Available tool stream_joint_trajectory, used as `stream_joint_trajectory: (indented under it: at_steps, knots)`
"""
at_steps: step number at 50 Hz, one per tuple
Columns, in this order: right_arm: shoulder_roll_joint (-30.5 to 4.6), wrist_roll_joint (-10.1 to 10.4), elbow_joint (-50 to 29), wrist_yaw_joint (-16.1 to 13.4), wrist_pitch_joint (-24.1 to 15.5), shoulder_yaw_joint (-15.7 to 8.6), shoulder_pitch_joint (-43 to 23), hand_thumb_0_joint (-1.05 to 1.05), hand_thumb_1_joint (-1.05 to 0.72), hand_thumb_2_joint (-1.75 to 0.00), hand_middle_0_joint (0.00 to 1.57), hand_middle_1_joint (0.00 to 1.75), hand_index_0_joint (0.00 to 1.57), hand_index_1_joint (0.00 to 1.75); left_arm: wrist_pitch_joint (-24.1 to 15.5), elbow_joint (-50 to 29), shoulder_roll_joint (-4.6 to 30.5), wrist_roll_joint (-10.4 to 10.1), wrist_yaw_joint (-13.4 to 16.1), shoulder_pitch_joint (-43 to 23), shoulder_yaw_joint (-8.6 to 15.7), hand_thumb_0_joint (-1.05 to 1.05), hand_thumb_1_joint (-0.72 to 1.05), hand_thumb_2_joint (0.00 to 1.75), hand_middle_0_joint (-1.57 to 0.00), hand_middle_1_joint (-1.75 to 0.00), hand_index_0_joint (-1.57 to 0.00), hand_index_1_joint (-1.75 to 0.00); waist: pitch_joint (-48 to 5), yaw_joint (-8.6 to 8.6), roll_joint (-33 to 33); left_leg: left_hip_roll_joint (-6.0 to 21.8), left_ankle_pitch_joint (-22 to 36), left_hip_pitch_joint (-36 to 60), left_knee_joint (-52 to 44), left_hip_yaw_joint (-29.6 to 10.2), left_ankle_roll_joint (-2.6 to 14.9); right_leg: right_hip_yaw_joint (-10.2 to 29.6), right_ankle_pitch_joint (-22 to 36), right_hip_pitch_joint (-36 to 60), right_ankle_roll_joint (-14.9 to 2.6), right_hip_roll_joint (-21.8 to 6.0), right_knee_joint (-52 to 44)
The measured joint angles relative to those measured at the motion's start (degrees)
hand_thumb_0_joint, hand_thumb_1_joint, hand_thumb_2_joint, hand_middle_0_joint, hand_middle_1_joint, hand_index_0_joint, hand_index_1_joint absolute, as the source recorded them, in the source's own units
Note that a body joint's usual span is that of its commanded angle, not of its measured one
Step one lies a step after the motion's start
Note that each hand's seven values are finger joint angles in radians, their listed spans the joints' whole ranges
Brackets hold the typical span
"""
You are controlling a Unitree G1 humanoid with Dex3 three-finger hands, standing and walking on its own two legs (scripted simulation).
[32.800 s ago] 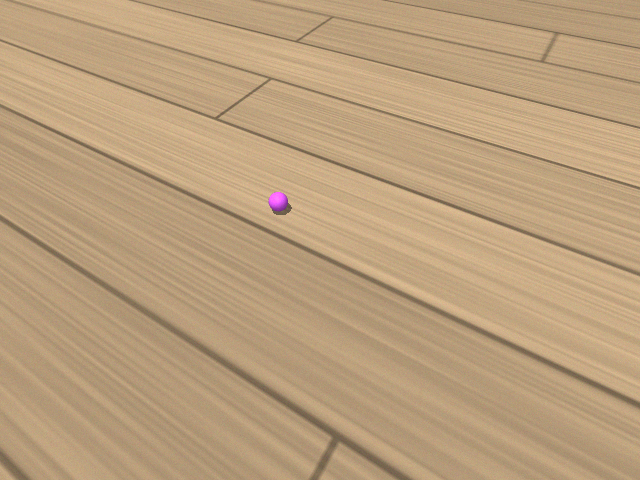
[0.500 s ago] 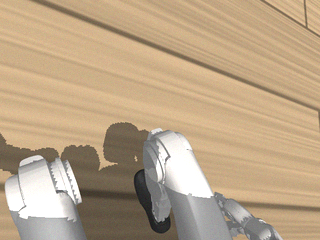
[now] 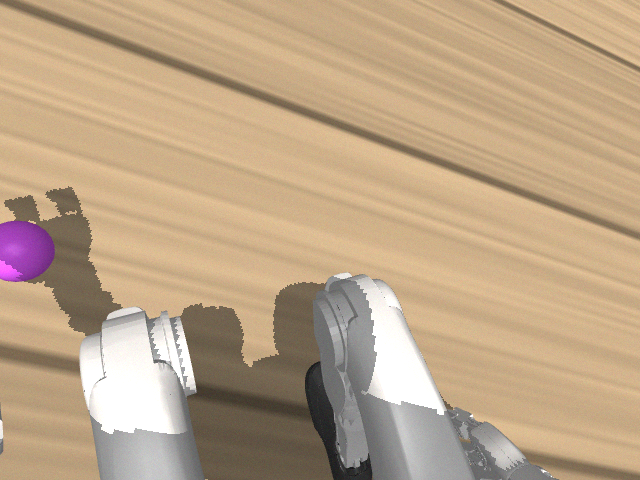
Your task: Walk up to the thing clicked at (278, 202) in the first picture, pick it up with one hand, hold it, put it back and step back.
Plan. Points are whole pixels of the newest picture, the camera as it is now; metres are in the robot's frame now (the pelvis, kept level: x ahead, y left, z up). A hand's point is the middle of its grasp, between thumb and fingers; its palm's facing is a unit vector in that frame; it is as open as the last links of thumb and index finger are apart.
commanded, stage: withdraw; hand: left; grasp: from above
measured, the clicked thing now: (18, 251) +0.42 +0.35 -0.27
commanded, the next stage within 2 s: home in 0.58 s
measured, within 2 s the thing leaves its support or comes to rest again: neither
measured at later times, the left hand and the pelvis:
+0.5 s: hand out of the picture +0.38 +0.36 -0.10, palm faces -0.52 -0.13 -0.85, open 14.1 cm; pelvis -0.02 +0.00 +0.05, yaw +4 degrees
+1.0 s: hand out of the picture +0.40 +0.37 -0.06, palm faces -0.36 -0.20 -0.91, open 12.5 cm; pelvis -0.01 +0.00 +0.06, yaw +5 degrees
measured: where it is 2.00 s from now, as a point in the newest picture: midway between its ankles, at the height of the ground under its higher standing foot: (266, 472)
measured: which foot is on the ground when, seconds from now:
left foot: down 0.00-1.00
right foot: down 0.00-1.00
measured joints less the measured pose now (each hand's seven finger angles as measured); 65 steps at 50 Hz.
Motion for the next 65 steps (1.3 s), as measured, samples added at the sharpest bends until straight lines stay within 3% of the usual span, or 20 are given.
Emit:
stream_joint_trajectory:
  at_steps: [6,11,15,18,21,25,33,36,39,43,47,49,53,56,59,65]
  knots:
    - [0.37,3.48,-1.31,-1.06,2.90,-3.63,0.07,0.01,-0.91,-0.90,0.20,0.30,0.21,0.30,3.71,-2.78,-1.64,-4.00,-9.85,-2.29,-5.20,0.00,-0.51,0.99,-0.08,-1.01,-0.09,-1.00,-3.14,2.88,2.78,0.59,0.98,3.72,-5.87,3.00,0.87,2.11,0.47,3.01,0.06,-0.62,-4.41]
    - [-0.32,5.66,-3.14,-3.52,4.81,-3.91,0.78,0.01,-0.91,-0.90,0.20,0.30,0.21,0.30,3.64,-2.98,-1.65,-7.12,-18.44,-4.84,-9.07,0.00,-0.52,1.00,-0.08,-1.01,-0.08,-1.01,-3.23,3.61,3.19,0.82,2.22,7.55,-10.93,4.61,1.36,3.16,1.54,6.31,-0.25,-1.05,-8.65]
    - [-1.22,6.52,-4.19,-5.85,5.93,-3.46,1.97,0.01,-0.91,-0.90,0.20,0.30,0.21,0.30,1.22,-2.98,-1.37,-7.64,-22.55,-5.34,-9.51,0.00,-0.52,1.00,-0.08,-1.01,-0.08,-1.01,-2.45,3.22,2.50,0.78,3.21,9.31,-13.66,5.06,1.42,3.37,2.42,7.93,-0.57,-1.33,-11.11]
    - [-2.01,6.50,-4.37,-7.12,6.60,-2.86,3.02,0.01,-0.91,-0.90,0.20,0.30,0.21,0.30,-2.10,-2.71,-0.70,-6.55,-23.84,-5.03,-8.84,0.00,-0.52,1.00,-0.08,-1.01,-0.08,-1.01,-1.88,2.69,1.57,0.65,3.73,9.41,-14.30,4.96,1.28,3.23,2.87,8.06,-0.72,-1.44,-11.72]
    - [-2.58,5.93,-3.83,-7.94,7.15,-2.33,3.65,0.01,-0.91,-0.90,0.20,0.30,0.21,0.30,-6.11,-2.15,0.40,-4.65,-22.74,-4.58,-7.42,0.00,-0.52,1.00,-0.09,-1.01,-0.08,-1.01,-1.31,1.97,0.59,0.37,4.05,8.54,-13.59,4.55,1.00,2.90,3.05,7.40,-0.76,-1.56,-11.09]
    - [-2.95,4.55,-3.04,-8.00,8.13,-1.55,3.35,0.01,-0.90,-0.90,0.20,0.30,0.21,0.30,-9.53,0.69,1.60,-1.05,-17.74,-5.09,-6.29,0.00,-0.53,1.01,-0.09,-1.01,-0.09,-1.00,0.06,0.95,-0.45,-0.04,4.48,6.54,-11.22,3.84,0.90,2.40,3.27,5.84,-0.60,-1.58,-9.01]
    - [-0.78,2.23,-1.84,-7.39,7.99,-0.43,1.83,0.01,-0.90,-0.90,0.20,0.30,0.21,0.30,-9.58,6.02,1.19,6.05,-6.61,-6.79,-2.83,0.00,-0.51,1.00,-0.09,-1.00,-0.09,-1.00,1.72,-0.90,-1.26,-0.87,6.04,1.47,-6.42,3.14,0.87,2.01,4.20,1.39,-0.77,-1.59,-4.36]
    - [0.68,1.78,-1.51,-7.33,7.28,-0.18,1.68,0.01,-0.90,-0.90,0.20,0.30,0.21,0.30,-7.56,7.28,1.25,6.91,-3.77,-7.88,-1.21,0.00,-0.50,0.98,-0.10,-0.99,-0.11,-0.98,1.33,-1.53,-1.03,-0.97,6.36,0.19,-5.53,3.24,0.77,2.17,4.37,0.00,-0.82,-1.57,-3.24]
    - [1.91,1.65,-1.28,-7.27,6.39,-0.24,1.81,0.01,-0.90,-0.90,0.20,0.30,0.21,0.30,-4.70,7.54,1.46,5.94,-2.80,-8.79,-0.49,0.00,-0.47,0.95,-0.12,-0.97,-0.13,-0.96,0.48,-1.67,-0.02,-0.90,6.27,-0.48,-5.44,3.35,0.78,2.31,4.34,-0.80,-0.55,-1.52,-3.07]
    - [3.02,2.40,-0.89,-7.07,5.50,-1.29,2.57,0.01,-0.89,-0.90,0.20,0.30,0.21,0.30,-0.58,6.20,0.56,1.53,-5.14,-9.09,-1.51,0.00,-0.38,0.91,-0.17,-0.88,-0.17,-0.87,-1.15,-0.72,2.05,-0.52,5.42,0.19,-6.86,3.95,1.02,2.79,3.69,-0.37,-0.18,-1.51,-4.38]
    - [3.44,4.43,-1.39,-6.79,5.75,-3.22,4.33,0.01,-0.89,-0.90,0.20,0.30,0.21,0.30,2.83,-0.90,-2.51,-5.38,-11.45,-5.24,-2.71,0.00,-0.26,0.89,-0.21,-0.75,-0.20,-0.75,-3.06,1.39,3.94,-0.04,3.98,3.39,-10.16,4.99,1.21,3.53,2.47,2.43,-0.08,-1.70,-7.35]
    - [3.26,5.77,-1.97,-6.81,6.45,-3.99,5.19,0.01,-0.89,-0.90,0.20,0.30,0.21,0.30,4.34,-6.66,-4.43,-9.79,-15.15,-1.17,-3.23,0.00,-0.18,0.88,-0.22,-0.69,-0.20,-0.69,-4.18,2.52,4.63,0.24,3.22,5.92,-12.43,5.54,1.31,3.88,1.86,4.70,-0.12,-1.79,-9.46]
    - [2.29,8.24,-3.14,-7.71,7.70,-4.97,5.80,0.01,-0.89,-0.90,0.21,0.30,0.21,0.30,7.65,-20.45,-8.57,-21.04,-21.99,9.20,-3.90,0.00,0.04,0.86,-0.22,-0.56,-0.21,-0.57,-5.95,4.62,5.05,0.85,2.33,12.12,-18.03,6.51,1.54,4.44,1.43,10.38,-0.38,-1.86,-14.93]
    - [1.38,9.50,-4.12,-8.76,8.07,-5.81,5.40,0.01,-0.90,-0.90,0.21,0.30,0.21,0.30,9.20,-30.05,-11.23,-28.08,-25.93,16.66,-4.12,0.00,0.23,0.85,-0.22,-0.47,-0.21,-0.48,-6.82,5.92,4.48,1.12,2.47,16.82,-22.45,6.93,1.56,4.58,1.83,14.86,-0.68,-1.94,-19.36]
    - [0.61,10.44,-5.43,-9.86,8.17,-7.05,4.59,0.01,-0.90,-0.90,0.21,0.30,0.21,0.30,10.11,-37.95,-13.41,-33.20,-27.75,23.00,-4.25,0.00,0.43,0.86,-0.22,-0.40,-0.21,-0.41,-7.56,6.97,3.68,1.07,3.01,21.29,-26.56,7.05,1.49,4.46,2.40,19.38,-0.97,-2.23,-23.52]
    - [-0.22,11.78,-8.02,-11.92,7.11,-8.46,1.61,0.01,-0.90,-0.90,0.20,0.30,0.20,0.30,13.59,-47.15,-17.03,-41.12,-27.42,32.19,-4.52,0.01,0.72,0.89,-0.22,-0.33,-0.21,-0.33,-8.41,8.14,2.67,0.53,4.50,30.57,-34.46,7.29,1.30,4.26,3.66,28.91,-1.40,-3.11,-31.38]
